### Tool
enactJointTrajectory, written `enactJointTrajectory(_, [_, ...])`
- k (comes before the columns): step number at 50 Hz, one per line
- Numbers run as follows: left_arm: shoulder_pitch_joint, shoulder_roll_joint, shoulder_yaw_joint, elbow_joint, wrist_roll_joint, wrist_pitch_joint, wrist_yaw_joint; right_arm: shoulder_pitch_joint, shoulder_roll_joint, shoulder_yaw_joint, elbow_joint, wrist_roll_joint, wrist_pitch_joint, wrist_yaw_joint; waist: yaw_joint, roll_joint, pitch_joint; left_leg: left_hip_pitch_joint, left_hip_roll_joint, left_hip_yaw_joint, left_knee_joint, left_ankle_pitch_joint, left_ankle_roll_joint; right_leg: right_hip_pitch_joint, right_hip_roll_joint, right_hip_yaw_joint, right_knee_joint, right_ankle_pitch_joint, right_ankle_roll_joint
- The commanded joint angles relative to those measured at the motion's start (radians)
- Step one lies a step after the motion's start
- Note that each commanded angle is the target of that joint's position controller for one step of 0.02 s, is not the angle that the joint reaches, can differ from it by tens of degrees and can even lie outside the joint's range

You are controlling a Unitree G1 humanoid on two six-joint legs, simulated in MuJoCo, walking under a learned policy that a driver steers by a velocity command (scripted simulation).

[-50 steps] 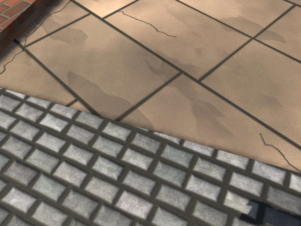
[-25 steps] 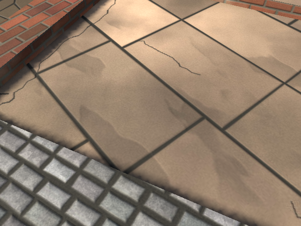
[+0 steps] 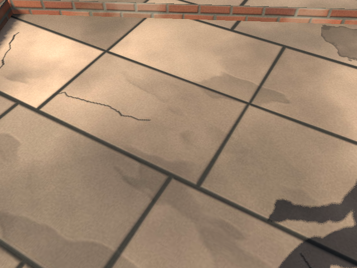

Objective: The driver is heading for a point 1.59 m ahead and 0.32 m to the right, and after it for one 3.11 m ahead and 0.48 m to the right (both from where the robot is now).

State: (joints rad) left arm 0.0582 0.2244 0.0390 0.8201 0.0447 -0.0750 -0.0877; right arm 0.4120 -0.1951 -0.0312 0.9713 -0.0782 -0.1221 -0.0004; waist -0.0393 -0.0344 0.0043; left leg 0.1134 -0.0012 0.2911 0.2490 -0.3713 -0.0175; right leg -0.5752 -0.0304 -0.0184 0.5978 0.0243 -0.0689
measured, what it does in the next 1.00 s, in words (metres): walks ahead, turning right: right foot, then left foot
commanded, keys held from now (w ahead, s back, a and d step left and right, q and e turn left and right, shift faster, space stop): e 0.36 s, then no key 0.64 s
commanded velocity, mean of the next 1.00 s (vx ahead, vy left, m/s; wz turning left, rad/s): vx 0.05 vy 0.00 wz -0.33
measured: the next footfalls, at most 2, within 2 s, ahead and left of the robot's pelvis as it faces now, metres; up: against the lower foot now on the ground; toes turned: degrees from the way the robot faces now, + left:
right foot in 0.02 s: +0.19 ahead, -0.10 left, +0.00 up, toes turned -2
left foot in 0.52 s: +0.19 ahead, +0.12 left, +0.00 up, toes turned -18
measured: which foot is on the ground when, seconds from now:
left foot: down 0.00-0.04, up 0.06-0.50, down 0.52-1.00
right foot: up 0.00-0.00, down 0.02-0.54, up 0.56-0.78, down 0.80-1.00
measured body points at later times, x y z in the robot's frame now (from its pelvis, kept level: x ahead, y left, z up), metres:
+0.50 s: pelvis +0.11 +0.01 +0.01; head +0.14 +0.01 +0.46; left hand +0.31 +0.23 -0.09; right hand +0.16 -0.28 -0.10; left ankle +0.16 +0.13 -0.72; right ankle +0.15 -0.10 -0.73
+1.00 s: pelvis +0.12 +0.05 +0.00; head +0.15 +0.04 +0.45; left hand +0.30 +0.26 -0.12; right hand +0.23 -0.24 -0.08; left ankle +0.15 +0.13 -0.73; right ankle +0.05 -0.09 -0.73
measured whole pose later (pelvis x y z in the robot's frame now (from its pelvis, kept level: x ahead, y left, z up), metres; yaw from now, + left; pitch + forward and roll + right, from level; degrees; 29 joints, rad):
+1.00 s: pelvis +0.12 +0.05 +0.00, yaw -19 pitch +1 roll -1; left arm 0.24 0.27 0.02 0.77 0.00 -0.05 -0.05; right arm 0.10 -0.27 -0.01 0.68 0.01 -0.10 0.11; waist 0.04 0.00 0.04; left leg -0.30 -0.02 0.03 0.58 -0.29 0.04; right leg -0.23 -0.04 0.01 0.54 -0.32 0.05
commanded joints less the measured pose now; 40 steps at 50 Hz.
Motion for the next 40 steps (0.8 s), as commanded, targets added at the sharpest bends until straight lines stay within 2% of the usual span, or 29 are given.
enactJointTrajectory(1, [0.147, 0.171, 0.064, -0.008, -0.021, -0.032, 0.033, -0.047, -0.212, -0.06, -0.074, 0.02, 0.0, -0.014, 0.119, 0.067, -0.037, -0.052, 0.227, -0.012, 0.262, 1.13, 0.086, 0.241, 0.095, -0.051, -0.124, 0.125, -0.07])
enactJointTrajectory(2, [0.243, 0.235, 0.086, -0.001, -0.008, -0.041, 0.064, 0.039, -0.157, -0.043, -0.08, 0.013, 0.002, -0.003, 0.097, -0.048, -0.228, -0.197, 0.169, -0.016, 0.503, 0.848, 0.002, 0.569, 0.015, 0.087, -0.049, 0.546, -0.21])
enactJointTrajectory(3, [0.38, 0.315, 0.103, 0.019, 0.005, -0.034, 0.087, 0.14, -0.028, 0.005, -0.126, -0.02, -0.002, 0.014, 0.073, -0.224, -0.505, -0.549, 0.023, -0.093, 0.805, -0.167, -0.114, 1.023, -0.259, 0.526, -0.084, 0.682, -0.502])
enactJointTrajectory(4, [0.498, 0.277, 0.1, 0.055, 0.019, -0.037, 0.09, -0.114, -0.149, -0.018, -0.187, 0.028, 0.008, 0.039, 0.204, -0.046, -0.467, -0.733, -0.033, -0.288, 1.019, -0.357, -0.091, 1.04, -0.301, 0.67, -0.207, 0.496, -0.447])
enactJointTrajectory(5, [0.427, 0.29, 0.118, 0.053, 0.003, -0.062, 0.1, -0.268, -0.147, -0.02, -0.24, 0.041, 0.013, 0.039, 0.207, -0.01, -0.249, -0.856, 0.021, -0.38, 1.059, -0.347, -0.052, 0.868, -0.277, 0.555, -0.241, 0.365, -0.352])
enactJointTrajectory(6, [0.301, 0.239, 0.112, 0.035, -0.028, -0.061, 0.103, -0.237, -0.207, -0.039, -0.22, 0.026, 0.02, 0.015, 0.139, 0.014, -0.159, -0.798, 0.077, -0.394, 1.037, -0.322, -0.044, 0.664, -0.237, 0.471, -0.274, 0.304, -0.323])
enactJointTrajectory(7, [0.223, 0.178, 0.083, 0.019, -0.037, -0.058, 0.099, -0.17, -0.195, -0.038, -0.21, -0.003, 0.023, -0.008, 0.058, 0.004, -0.119, -0.701, 0.1, -0.4, 0.955, -0.269, -0.028, 0.481, -0.186, 0.421, -0.317, 0.278, -0.307])
enactJointTrajectory(8, [0.186, 0.153, 0.067, -0.001, -0.04, -0.055, 0.088, -0.151, -0.144, -0.024, -0.213, -0.012, 0.026, -0.02, 0.01, 0.004, -0.072, -0.602, 0.11, -0.392, 0.9, -0.225, -0.02, 0.313, -0.166, 0.398, -0.354, 0.251, -0.295])
enactJointTrajectory(9, [0.169, 0.145, 0.06, -0.025, -0.03, -0.051, 0.078, -0.137, -0.121, -0.015, -0.215, -0.009, 0.029, -0.028, -0.008, 0.02, -0.076, -0.525, 0.099, -0.392, 0.861, -0.186, -0.016, 0.224, -0.146, 0.389, -0.384, 0.213, -0.285])
enactJointTrajectory(10, [0.152, 0.166, 0.065, -0.047, -0.019, -0.054, 0.07, -0.117, -0.124, -0.014, -0.214, 0.002, 0.038, -0.029, -0.025, 0.02, -0.094, -0.499, 0.077, -0.371, 0.852, -0.142, -0.021, 0.198, -0.129, 0.375, -0.4, 0.17, -0.276])
enactJointTrajectory(12, [0.113, 0.227, 0.081, -0.096, -0.016, -0.07, 0.055, -0.086, -0.145, -0.011, -0.201, 0.027, 0.061, -0.021, -0.033, 0.01, -0.095, -0.462, 0.055, -0.329, 0.806, -0.038, -0.044, 0.123, -0.087, 0.331, -0.403, 0.081, -0.242])
enactJointTrajectory(13, [0.117, 0.24, 0.084, -0.111, -0.018, -0.077, 0.051, -0.1, -0.155, -0.01, -0.204, 0.031, 0.073, -0.019, -0.022, 0.003, -0.093, -0.456, 0.051, -0.315, 0.778, -0.01, -0.06, 0.109, -0.074, 0.33, -0.401, 0.035, -0.227])
enactJointTrajectory(16, [0.185, 0.226, 0.077, -0.144, -0.023, -0.084, 0.052, -0.176, -0.169, -0.005, -0.23, 0.022, 0.093, -0.024, 0.028, -0.018, -0.092, -0.508, 0.058, -0.338, 0.675, 0.011, -0.083, 0.185, -0.088, 0.416, -0.378, -0.122, -0.213])
enactJointTrajectory(20, [0.234, 0.205, 0.067, -0.19, -0.033, -0.069, 0.049, -0.243, -0.181, 0.003, -0.25, 0.032, 0.078, -0.034, 0.093, -0.049, -0.104, -0.585, 0.049, -0.347, 0.508, -0.013, -0.067, 0.358, -0.149, 0.53, -0.32, -0.206, -0.23])
enactJointTrajectory(22, [0.221, 0.201, 0.06, -0.208, -0.038, -0.054, 0.047, -0.236, -0.179, 0.005, -0.251, 0.039, 0.071, -0.029, 0.097, -0.046, -0.115, -0.548, 0.034, -0.326, 0.403, 0.002, -0.047, 0.374, -0.152, 0.544, -0.29, -0.18, -0.225])
enactJointTrajectory(24, [0.181, 0.193, 0.047, -0.213, -0.039, -0.035, 0.039, -0.198, -0.175, 0.005, -0.25, 0.059, 0.062, -0.012, 0.06, -0.031, -0.116, -0.426, 0.005, -0.289, 0.221, 0.127, -0.01, 0.322, -0.127, 0.534, -0.252, -0.148, -0.21])
enactJointTrajectory(25, [0.187, 0.173, 0.034, -0.205, -0.038, -0.026, 0.03, -0.195, -0.171, 0.006, -0.256, 0.068, 0.057, -0.003, 0.048, -0.023, -0.117, -0.362, 0.008, -0.296, 0.149, 0.212, 0.023, 0.296, -0.113, 0.537, -0.233, -0.124, -0.191])
enactJointTrajectory(26, [0.213, 0.147, 0.02, -0.192, -0.034, -0.019, 0.023, -0.178, -0.182, 0.003, -0.269, 0.073, 0.05, 0.001, 0.038, -0.023, -0.14, -0.288, 0.051, -0.335, 0.113, 0.305, 0.085, 0.27, -0.093, 0.527, -0.201, -0.13, -0.152])
enactJointTrajectory(27, [0.266, 0.086, -0.001, -0.198, -0.034, -0.012, 0.021, -0.146, -0.239, -0.007, -0.286, 0.072, 0.034, -0.001, 0.052, 0.088, -0.201, -0.168, 0.219, -0.512, 0.077, 0.588, 0.256, 0.201, -0.004, 0.419, -0.072, -0.299, -0.048])
enactJointTrajectory(28, [0.232, 0.08, -0.002, -0.239, -0.012, -0.01, 0.03, -0.218, -0.282, -0.018, -0.308, 0.057, 0.02, 0.024, 0.083, 0.224, -0.121, -0.15, 0.396, -0.759, 0.018, 0.628, 0.449, -0.025, 0.143, 0.228, 0.039, -0.536, 0.107])
enactJointTrajectory(29, [0.162, 0.197, 0.036, -0.226, 0.025, 0.002, 0.056, -0.181, -0.296, -0.044, -0.314, 0.044, 0.014, 0.013, 0.003, 0.096, -0.114, -0.132, 0.392, -0.723, 0.005, 0.53, 0.44, -0.069, 0.096, 0.19, 0.259, -0.641, 0.149])
enactJointTrajectory(30, [0.165, 0.212, 0.042, -0.211, 0.031, 0.009, 0.082, -0.192, -0.286, -0.045, -0.317, 0.042, 0.001, 0.015, 0.023, 0.081, -0.104, -0.16, 0.346, -0.667, 0.004, 0.543, 0.379, -0.081, 0.084, 0.172, 0.377, -0.595, 0.172])
enactJointTrajectory(31, [0.204, 0.221, 0.049, -0.183, 0.023, 0.014, 0.1, -0.264, -0.227, -0.025, -0.347, 0.046, -0.009, 0.02, 0.058, 0.091, -0.096, -0.21, 0.301, -0.606, 0.012, 0.591, 0.32, -0.053, 0.062, 0.174, 0.471, -0.553, 0.195])
enactJointTrajectory(32, [0.214, 0.181, 0.039, -0.174, 0.026, 0.016, 0.112, -0.306, -0.162, 0.001, -0.363, 0.062, -0.015, 0.028, 0.084, 0.122, -0.083, -0.245, 0.26, -0.555, 0.032, 0.687, 0.286, -0.025, 0.059, 0.186, 0.507, -0.516, 0.214])
enactJointTrajectory(33, [0.227, 0.162, 0.031, -0.162, 0.029, 0.014, 0.102, -0.344, -0.147, 0.007, -0.383, 0.071, -0.014, 0.034, 0.101, 0.103, -0.097, -0.278, 0.239, -0.507, 0.052, 0.762, 0.272, 0.017, 0.049, 0.156, 0.554, -0.477, 0.227])
enactJointTrajectory(36, [0.277, 0.134, 0.03, -0.111, -0.002, 0.018, 0.058, -0.372, -0.17, 0.009, -0.405, 0.09, -0.013, 0.064, 0.127, 0.08, -0.102, -0.336, 0.142, -0.355, 0.13, 0.789, 0.206, 0.169, -0.016, 0.072, 0.372, -0.35, 0.266])
enactJointTrajectory(38, [0.231, 0.07, 0.006, -0.1, -0.02, 0.027, 0.022, -0.254, -0.174, 0.011, -0.352, 0.112, -0.004, 0.095, 0.074, 0.073, -0.075, -0.29, 0.133, -0.368, 0.221, 0.793, 0.154, 0.24, -0.036, 0.025, 0.098, -0.316, 0.268])
enactJointTrajectory(39, [0.236, 0.069, 0.003, -0.096, -0.043, 0.03, 0.012, -0.227, -0.192, 0.004, -0.33, 0.125, 0.009, 0.118, 0.084, 0.064, -0.068, -0.281, 0.142, -0.394, 0.257, 0.783, 0.135, 0.302, -0.038, 0.009, -0.033, -0.18, 0.248])
enactJointTrajectory(40, [0.232, 0.108, 0.012, -0.097, -0.062, 0.027, 0.017, -0.215, -0.213, -0.006, -0.317, 0.118, 0.02, 0.135, 0.077, 0.095, -0.073, -0.272, 0.15, -0.434, 0.268, 0.756, 0.105, 0.341, -0.03, 0.009, -0.084, -0.084, 0.223])
Velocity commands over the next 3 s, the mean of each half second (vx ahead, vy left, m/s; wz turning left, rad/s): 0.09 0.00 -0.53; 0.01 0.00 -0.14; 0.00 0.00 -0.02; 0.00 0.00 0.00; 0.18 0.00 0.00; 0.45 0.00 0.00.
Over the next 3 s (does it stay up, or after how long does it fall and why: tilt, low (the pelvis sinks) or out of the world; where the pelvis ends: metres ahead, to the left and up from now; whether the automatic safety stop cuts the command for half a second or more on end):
stays up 0.42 -0.10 -0.06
